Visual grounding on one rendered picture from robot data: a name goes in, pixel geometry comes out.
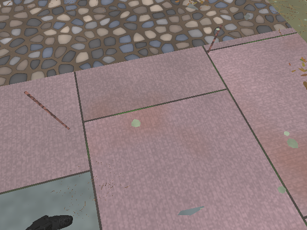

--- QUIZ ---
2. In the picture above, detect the robot left hand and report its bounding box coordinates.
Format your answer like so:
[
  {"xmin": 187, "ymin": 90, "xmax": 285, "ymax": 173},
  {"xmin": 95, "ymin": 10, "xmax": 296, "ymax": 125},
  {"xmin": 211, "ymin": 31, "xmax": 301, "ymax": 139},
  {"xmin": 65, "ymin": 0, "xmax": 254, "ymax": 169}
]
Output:
[{"xmin": 26, "ymin": 215, "xmax": 73, "ymax": 230}]

